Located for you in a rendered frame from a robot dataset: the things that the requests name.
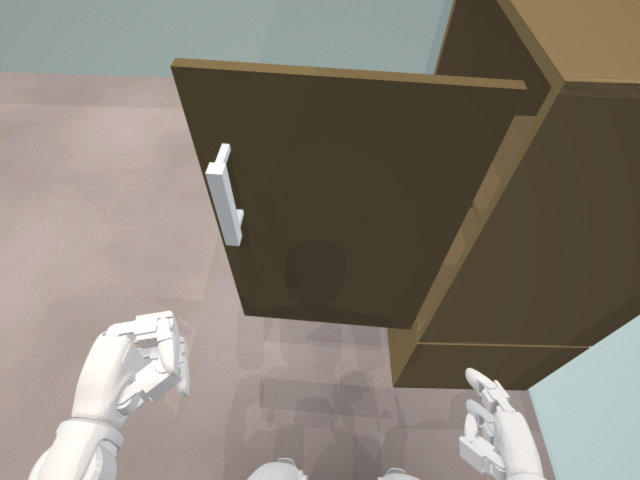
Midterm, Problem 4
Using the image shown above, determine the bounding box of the left robot forearm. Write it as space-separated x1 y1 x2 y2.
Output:
28 418 124 480

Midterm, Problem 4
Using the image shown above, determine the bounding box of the left robot shin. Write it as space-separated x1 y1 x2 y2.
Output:
277 458 296 467

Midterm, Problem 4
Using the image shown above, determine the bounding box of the left robot hand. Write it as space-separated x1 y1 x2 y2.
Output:
71 311 190 431

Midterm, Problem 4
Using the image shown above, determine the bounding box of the handle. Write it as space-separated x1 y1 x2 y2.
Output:
205 143 244 246

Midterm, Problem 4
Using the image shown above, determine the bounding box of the cupboard door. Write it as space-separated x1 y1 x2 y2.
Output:
170 58 527 330

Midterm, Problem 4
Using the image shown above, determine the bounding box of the right robot hand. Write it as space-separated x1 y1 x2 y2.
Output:
459 368 544 480

